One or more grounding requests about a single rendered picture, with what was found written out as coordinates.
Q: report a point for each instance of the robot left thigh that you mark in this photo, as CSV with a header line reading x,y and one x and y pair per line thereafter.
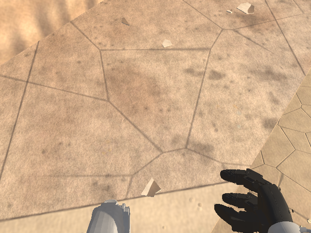
x,y
110,217

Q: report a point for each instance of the robot left shin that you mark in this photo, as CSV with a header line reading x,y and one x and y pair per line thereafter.
x,y
107,201

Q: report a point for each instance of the right robot hand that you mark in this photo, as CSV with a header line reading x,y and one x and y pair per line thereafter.
x,y
268,208

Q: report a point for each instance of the right robot forearm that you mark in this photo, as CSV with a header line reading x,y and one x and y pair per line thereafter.
x,y
284,227

